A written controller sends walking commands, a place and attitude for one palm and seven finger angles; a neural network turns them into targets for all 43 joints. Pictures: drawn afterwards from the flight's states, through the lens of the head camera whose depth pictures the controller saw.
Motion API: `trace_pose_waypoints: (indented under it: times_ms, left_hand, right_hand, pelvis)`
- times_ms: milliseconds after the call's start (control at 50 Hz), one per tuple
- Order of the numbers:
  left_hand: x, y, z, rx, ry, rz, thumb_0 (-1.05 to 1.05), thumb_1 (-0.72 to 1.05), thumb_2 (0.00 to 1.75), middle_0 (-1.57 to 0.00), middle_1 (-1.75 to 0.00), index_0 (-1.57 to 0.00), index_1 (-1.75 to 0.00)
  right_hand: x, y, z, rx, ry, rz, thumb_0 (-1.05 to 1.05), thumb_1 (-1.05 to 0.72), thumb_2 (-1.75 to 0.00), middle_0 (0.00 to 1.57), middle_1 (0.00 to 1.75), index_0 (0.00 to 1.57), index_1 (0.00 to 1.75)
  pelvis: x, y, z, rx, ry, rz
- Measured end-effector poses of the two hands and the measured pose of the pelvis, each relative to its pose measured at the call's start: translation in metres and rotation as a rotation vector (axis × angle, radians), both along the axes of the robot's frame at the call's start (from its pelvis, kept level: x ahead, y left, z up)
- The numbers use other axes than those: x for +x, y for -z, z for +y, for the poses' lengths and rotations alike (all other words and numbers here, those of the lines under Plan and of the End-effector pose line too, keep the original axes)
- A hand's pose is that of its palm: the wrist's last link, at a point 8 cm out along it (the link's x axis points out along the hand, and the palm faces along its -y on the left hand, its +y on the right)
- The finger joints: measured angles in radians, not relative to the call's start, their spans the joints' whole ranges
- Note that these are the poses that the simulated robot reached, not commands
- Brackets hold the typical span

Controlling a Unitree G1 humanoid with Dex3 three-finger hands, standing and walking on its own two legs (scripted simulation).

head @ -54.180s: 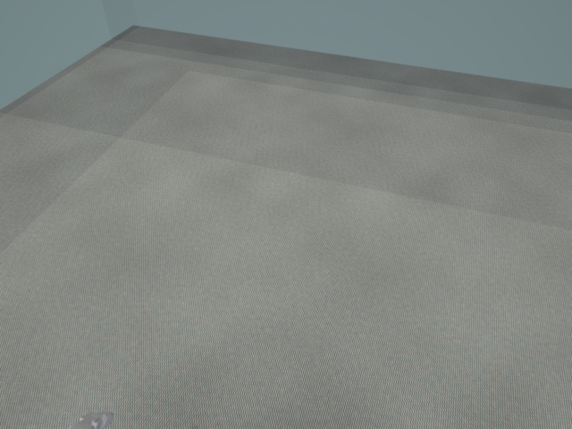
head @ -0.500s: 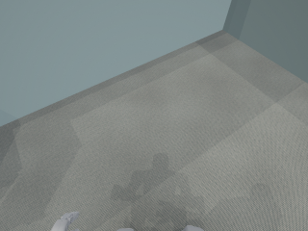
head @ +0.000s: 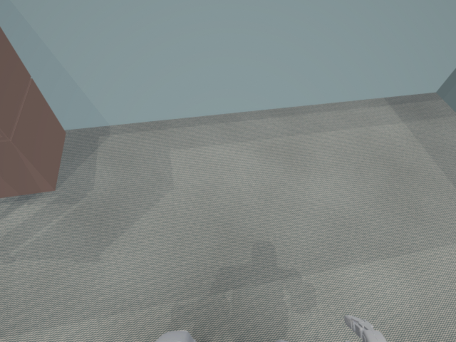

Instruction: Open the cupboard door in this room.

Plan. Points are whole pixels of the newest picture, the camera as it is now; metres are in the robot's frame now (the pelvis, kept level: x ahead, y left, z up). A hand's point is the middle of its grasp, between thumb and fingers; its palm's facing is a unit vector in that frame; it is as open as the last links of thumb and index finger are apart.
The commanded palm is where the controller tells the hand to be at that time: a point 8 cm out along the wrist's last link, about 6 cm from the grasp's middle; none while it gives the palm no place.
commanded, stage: turn to face it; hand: left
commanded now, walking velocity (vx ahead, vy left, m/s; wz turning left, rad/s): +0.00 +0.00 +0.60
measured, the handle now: out of the picture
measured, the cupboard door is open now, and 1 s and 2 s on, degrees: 40 40 40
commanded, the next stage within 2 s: take the last steps up to it in 1.44 s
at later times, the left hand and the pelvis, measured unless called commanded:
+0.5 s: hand out of the picture +0.04 +0.16 -0.13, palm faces +0.29 -0.92 -0.25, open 7.3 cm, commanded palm none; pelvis +0.01 -0.04 +0.02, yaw +17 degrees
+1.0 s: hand out of the picture -0.02 +0.20 -0.14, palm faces +0.57 -0.77 -0.28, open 7.4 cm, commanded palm none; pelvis +0.01 -0.04 +0.01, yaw +35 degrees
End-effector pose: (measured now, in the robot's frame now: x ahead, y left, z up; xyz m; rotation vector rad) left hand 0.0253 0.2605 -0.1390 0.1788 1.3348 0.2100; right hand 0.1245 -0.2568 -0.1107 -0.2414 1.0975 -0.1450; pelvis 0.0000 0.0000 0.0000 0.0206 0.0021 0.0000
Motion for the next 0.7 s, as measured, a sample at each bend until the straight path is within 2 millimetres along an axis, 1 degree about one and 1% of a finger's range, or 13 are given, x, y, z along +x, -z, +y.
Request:
trace_pose_waypoints:
  times_ms: [40, 80, 160, 220, 280, 340, 380, 440, 520, 600, 660, 700]
  left_hand:
    - [-0.002, -0.003, 0.007, 0.012, -0.028, 0.004, 0.01, 0.91, 0.9, -0.2, -0.3, -0.2, -0.3]
    - [0.001, -0.009, 0.01, 0.017, -0.045, -0.015, 0.01, 0.91, 0.9, -0.2, -0.3, -0.2, -0.3]
    - [0.012, -0.022, 0.009, 0.028, -0.06, -0.072, 0.01, 0.91, 0.9, -0.2, -0.3, -0.2, -0.3]
    - [0.021, -0.029, 0.001, 0.038, -0.067, -0.111, 0.01, 0.91, 0.9, -0.19, -0.3, -0.2, -0.3]
    - [0.028, -0.033, -0.011, 0.052, -0.079, -0.153, 0.01, 0.91, 0.9, -0.19, -0.3, -0.2, -0.3]
    - [0.027, -0.035, -0.026, 0.071, -0.1, -0.188, 0.0, 0.91, 0.9, -0.2, -0.3, -0.2, -0.3]
    - [0.021, -0.039, -0.035, 0.069, -0.126, -0.193, 0.0, 0.91, 0.9, -0.2, -0.3, -0.2, -0.3]
    - [0.007, -0.04, -0.047, 0.051, -0.168, -0.175, 0.0, 0.91, 0.9, -0.2, -0.3, -0.2, -0.3]
    - [-0.015, -0.035, -0.057, 0.017, -0.231, -0.142, 0.0, 0.91, 0.9, -0.2, -0.3, -0.21, -0.3]
    - [-0.045, -0.023, -0.051, -0.001, -0.317, -0.114, 0.0, 0.91, 0.9, -0.2, -0.3, -0.21, -0.3]
    - [-0.073, -0.006, -0.039, -0.013, -0.383, -0.086, 0.0, 0.91, 0.9, -0.2, -0.3, -0.21, -0.3]
    - [-0.088, 0.0, -0.031, -0.008, -0.415, -0.051, 0.0, 0.91, 0.9, -0.2, -0.3, -0.21, -0.3]
  right_hand:
    - [0.003, -0.003, 0.005, -0.008, -0.024, -0.001, 0.0, -0.91, -0.89, 0.2, 0.3, 0.2, 0.3]
    - [0.003, -0.005, 0.009, -0.009, -0.042, 0.013, 0.0, -0.91, -0.89, 0.2, 0.3, 0.2, 0.3]
    - [-0.002, -0.004, 0.012, 0.009, -0.068, 0.053, 0.0, -0.91, -0.89, 0.2, 0.3, 0.21, 0.3]
    - [-0.007, 0.002, 0.009, 0.028, -0.078, 0.086, 0.0, -0.91, -0.89, 0.21, 0.3, 0.21, 0.3]
    - [-0.011, 0.013, 0.0, 0.048, -0.084, 0.118, 0.0, -0.9, -0.89, 0.21, 0.3, 0.21, 0.3]
    - [-0.009, 0.024, -0.011, 0.063, -0.096, 0.146, 0.0, -0.91, -0.89, 0.21, 0.3, 0.21, 0.3]
    - [-0.006, 0.024, -0.015, 0.059, -0.116, 0.169, 0.0, -0.91, -0.89, 0.21, 0.3, 0.21, 0.3]
    - [0.004, 0.018, -0.017, 0.055, -0.146, 0.183, 0.0, -0.91, -0.89, 0.2, 0.3, 0.2, 0.3]
    - [0.024, 0.009, -0.009, 0.044, -0.206, 0.178, 0.0, -0.91, -0.89, 0.2, 0.3, 0.2, 0.3]
    - [0.051, 0.004, 0.013, 0.021, -0.297, 0.146, 0.0, -0.91, -0.89, 0.2, 0.3, 0.2, 0.3]
    - [0.074, 0.005, 0.034, -0.002, -0.37, 0.086, 0.0, -0.91, -0.89, 0.2, 0.3, 0.2, 0.3]
    - [0.083, 0.003, 0.046, -0.011, -0.402, 0.048, 0.0, -0.91, -0.89, 0.2, 0.3, 0.2, 0.3]
  pelvis:
    - [0.0, -0.003, 0.001, -0.005, -0.019, 0.004]
    - [-0.001, -0.007, 0.001, -0.01, -0.038, 0.009]
    - [-0.001, -0.014, -0.003, -0.02, -0.074, 0.017]
    - [-0.001, -0.015, -0.011, -0.025, -0.106, 0.021]
    - [0.001, -0.012, -0.024, -0.021, -0.144, 0.024]
    - [0.003, -0.007, -0.035, -0.015, -0.188, 0.021]
    - [0.004, -0.01, -0.038, -0.006, -0.221, 0.011]
    - [0.007, -0.016, -0.041, 0.007, -0.261, 0.002]
    - [0.01, -0.02, -0.041, 0.021, -0.318, 0.002]
    - [0.009, -0.017, -0.034, 0.018, -0.377, 0.0]
    - [0.008, -0.004, -0.022, -0.005, -0.419, 0.002]
    - [0.004, -0.001, -0.019, -0.004, -0.436, -0.001]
